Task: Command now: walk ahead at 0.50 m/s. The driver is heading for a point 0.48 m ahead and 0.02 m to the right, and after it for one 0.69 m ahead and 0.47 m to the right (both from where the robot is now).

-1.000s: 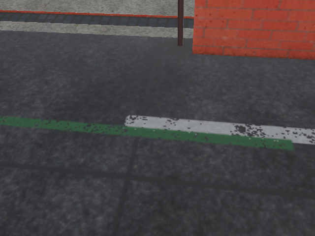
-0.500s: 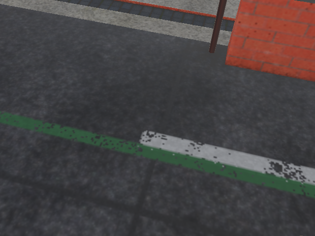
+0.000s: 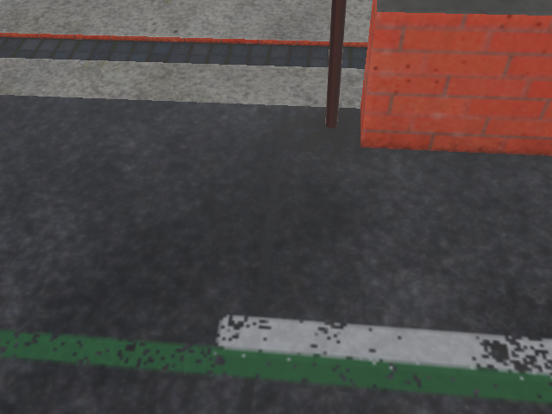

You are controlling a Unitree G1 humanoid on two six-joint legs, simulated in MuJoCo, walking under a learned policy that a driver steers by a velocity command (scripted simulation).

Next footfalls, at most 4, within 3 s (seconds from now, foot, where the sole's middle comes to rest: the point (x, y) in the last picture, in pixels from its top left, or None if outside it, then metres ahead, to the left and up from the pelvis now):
0.50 left None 0.42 0.12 -0.76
1.02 right None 0.45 -0.07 -0.76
1.54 left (234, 413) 0.48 0.13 -0.76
2.00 right None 0.32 -0.01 -0.76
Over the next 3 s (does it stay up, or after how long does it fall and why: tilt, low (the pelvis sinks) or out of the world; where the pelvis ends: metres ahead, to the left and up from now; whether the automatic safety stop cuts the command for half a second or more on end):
stays up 0.39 0.03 0.02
